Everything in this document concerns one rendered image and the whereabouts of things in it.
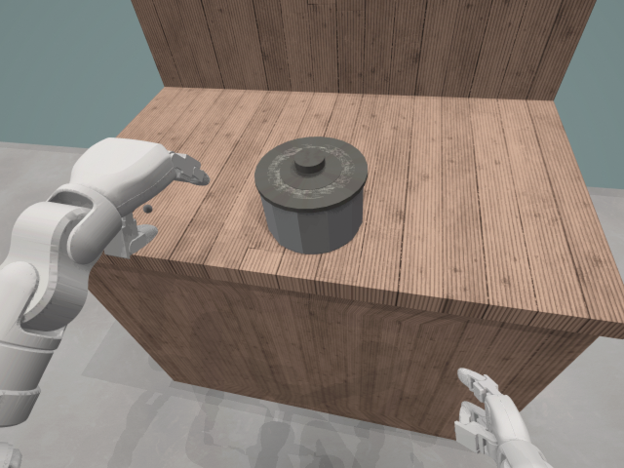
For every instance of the right robot forearm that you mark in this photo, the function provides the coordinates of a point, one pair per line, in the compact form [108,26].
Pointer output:
[520,454]

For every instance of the robot left hand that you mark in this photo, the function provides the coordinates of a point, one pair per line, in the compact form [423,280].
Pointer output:
[130,172]

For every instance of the robot right hand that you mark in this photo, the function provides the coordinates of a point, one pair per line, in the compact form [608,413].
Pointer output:
[484,430]

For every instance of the lid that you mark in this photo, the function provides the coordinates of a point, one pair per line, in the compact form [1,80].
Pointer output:
[342,178]

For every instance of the pot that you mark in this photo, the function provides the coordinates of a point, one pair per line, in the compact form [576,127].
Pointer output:
[315,233]

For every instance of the knob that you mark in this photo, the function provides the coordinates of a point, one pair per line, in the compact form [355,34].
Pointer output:
[309,160]

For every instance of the table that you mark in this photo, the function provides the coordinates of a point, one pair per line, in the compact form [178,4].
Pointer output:
[480,246]

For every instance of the left robot upper arm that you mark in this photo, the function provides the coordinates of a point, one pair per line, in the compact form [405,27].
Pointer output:
[10,457]

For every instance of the left robot forearm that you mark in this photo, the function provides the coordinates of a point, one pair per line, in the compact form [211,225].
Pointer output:
[44,286]

